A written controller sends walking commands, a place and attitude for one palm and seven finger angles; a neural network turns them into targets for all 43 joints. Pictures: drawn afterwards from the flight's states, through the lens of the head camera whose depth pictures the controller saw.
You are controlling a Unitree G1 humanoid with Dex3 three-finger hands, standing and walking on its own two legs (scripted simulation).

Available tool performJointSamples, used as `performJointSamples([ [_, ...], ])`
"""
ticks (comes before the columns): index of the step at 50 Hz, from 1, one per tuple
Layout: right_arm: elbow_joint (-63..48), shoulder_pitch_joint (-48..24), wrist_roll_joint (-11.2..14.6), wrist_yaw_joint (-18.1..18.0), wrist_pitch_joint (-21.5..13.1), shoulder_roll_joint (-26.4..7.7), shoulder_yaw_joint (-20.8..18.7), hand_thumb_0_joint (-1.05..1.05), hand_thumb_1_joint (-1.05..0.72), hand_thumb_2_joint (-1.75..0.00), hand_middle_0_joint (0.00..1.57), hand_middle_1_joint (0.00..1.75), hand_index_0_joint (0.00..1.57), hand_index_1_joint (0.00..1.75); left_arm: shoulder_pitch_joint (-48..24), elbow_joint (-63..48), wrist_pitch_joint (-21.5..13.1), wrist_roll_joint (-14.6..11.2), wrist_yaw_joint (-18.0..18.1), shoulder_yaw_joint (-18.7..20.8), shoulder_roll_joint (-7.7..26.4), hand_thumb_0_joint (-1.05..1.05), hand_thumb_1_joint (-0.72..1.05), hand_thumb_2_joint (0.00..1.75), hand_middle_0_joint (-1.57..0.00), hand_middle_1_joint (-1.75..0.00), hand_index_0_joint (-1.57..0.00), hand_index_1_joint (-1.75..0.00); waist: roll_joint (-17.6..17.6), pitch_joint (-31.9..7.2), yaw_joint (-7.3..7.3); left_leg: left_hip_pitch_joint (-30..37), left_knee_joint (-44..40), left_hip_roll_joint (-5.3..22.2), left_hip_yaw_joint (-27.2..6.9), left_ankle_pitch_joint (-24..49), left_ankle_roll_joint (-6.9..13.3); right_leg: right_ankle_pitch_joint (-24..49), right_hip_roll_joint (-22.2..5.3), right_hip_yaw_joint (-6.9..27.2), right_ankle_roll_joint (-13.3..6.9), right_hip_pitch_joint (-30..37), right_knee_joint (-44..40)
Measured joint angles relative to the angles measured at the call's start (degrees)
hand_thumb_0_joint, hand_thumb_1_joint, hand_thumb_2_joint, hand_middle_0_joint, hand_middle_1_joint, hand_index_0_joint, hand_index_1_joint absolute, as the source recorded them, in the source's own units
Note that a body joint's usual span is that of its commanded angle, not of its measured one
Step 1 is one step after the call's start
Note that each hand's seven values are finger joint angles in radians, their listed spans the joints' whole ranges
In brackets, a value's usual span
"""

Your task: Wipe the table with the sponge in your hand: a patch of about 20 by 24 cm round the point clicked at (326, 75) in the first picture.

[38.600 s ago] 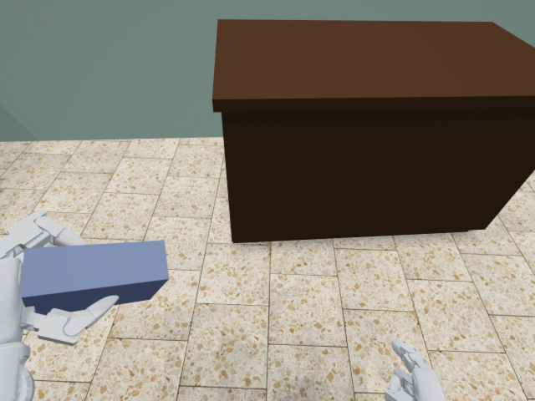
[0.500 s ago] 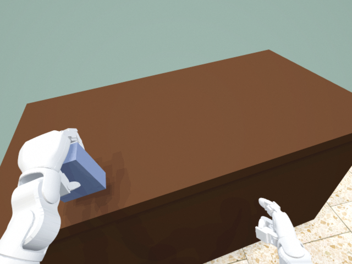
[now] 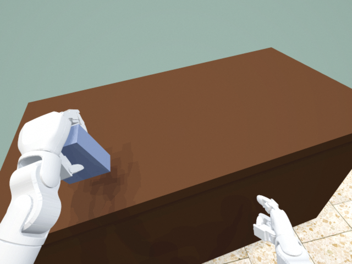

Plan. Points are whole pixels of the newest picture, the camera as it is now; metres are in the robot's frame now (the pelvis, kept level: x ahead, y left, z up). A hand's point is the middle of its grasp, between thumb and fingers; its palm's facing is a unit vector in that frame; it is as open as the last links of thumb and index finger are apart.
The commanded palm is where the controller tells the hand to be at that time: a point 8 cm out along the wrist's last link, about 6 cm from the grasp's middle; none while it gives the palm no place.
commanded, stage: lift the sponge slowly off the table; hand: left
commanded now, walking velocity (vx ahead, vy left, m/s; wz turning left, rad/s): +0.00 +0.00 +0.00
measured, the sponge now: (79, 161) +0.27 +0.27 +0.13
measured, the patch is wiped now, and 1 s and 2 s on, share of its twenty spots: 0.95 0.95 0.95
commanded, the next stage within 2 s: bring the sponge back beside the body in 0.42 s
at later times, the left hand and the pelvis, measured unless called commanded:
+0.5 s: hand (62, 133) +0.27 +0.27 +0.22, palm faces +0.35 -0.23 -0.91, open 9.2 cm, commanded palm +0.21 +0.28 +0.28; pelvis +0.01 +0.01 +0.00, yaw +0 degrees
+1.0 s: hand (60, 146) +0.25 +0.27 +0.20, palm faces +0.31 -0.22 -0.92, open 9.2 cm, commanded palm +0.19 +0.27 +0.27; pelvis +0.01 +0.00 +0.00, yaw +0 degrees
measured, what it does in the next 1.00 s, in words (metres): stands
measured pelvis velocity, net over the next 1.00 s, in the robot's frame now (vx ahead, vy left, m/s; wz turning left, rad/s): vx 0.01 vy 0.00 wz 0.00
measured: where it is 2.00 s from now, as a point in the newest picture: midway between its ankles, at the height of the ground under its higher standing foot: outside the picture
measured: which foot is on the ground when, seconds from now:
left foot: down 0.00-1.00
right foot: down 0.00-1.00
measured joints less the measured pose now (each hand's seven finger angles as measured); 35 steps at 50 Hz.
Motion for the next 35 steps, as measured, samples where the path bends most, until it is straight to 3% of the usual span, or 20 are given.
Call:
performJointSamples([
  [9,-0.8,-0.4,0.2,0.5,1.0,-0.2,0.2,0.02,-0.91,-0.90,0.20,0.30,0.20,0.30,0.8,-4.2,1.9,-1.6,-0.5,1.7,1.1,-0.01,-0.47,1.10,-0.81,-1.43,-0.85,-1.42,0.0,-0.2,0.35,0.2,0.1,-0.2,0.4,-0.4,0.4,-0.3,-0.2,0.5,0.4,0.1,0.0],
  [18,-1.1,-0.8,0.5,0.4,1.1,0.0,0.5,0.02,-0.91,-0.90,0.20,0.30,0.20,0.30,-1.4,-6.9,3.6,-2.5,-0.8,0.5,0.4,-0.01,-0.47,1.10,-0.81,-1.43,-0.85,-1.42,-0.2,0.1,1.20,0.6,-0.6,-0.7,0.2,-0.1,0.8,-0.2,-0.6,0.3,0.8,0.6,-0.6],
  [35,-2.4,-0.7,0.7,1.2,2.9,0.2,1.3,0.02,-0.91,-0.90,0.20,0.30,0.20,0.30,0.9,-8.7,6.1,-3.6,-0.8,1.7,1.0,-0.01,-0.47,1.10,-0.81,-1.43,-0.85,-1.42,-0.6,-0.1,0.28,0.2,-0.6,-0.4,0.6,-0.4,0.7,-0.1,-0.3,0.8,0.7,0.2,-0.7],
])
